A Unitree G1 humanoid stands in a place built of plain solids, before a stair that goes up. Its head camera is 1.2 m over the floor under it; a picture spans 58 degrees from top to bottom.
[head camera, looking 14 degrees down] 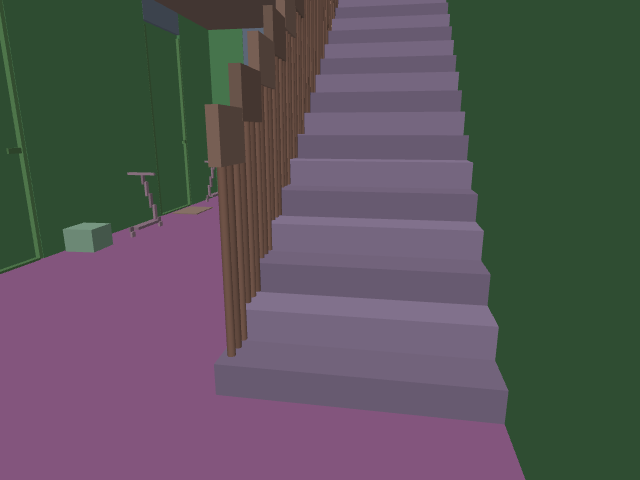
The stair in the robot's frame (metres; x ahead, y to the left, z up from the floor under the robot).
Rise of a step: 0.17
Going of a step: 0.25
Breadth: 1.29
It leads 9 degrees to the right of straight ahead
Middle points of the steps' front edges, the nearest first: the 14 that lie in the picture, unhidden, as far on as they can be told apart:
1.69 -0.15 0.16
1.94 -0.19 0.33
2.19 -0.23 0.50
2.44 -0.27 0.67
2.69 -0.31 0.84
2.94 -0.35 1.01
3.18 -0.39 1.18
3.43 -0.44 1.35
3.68 -0.48 1.52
3.93 -0.52 1.69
4.18 -0.56 1.86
4.43 -0.60 2.03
4.68 -0.64 2.20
4.92 -0.69 2.37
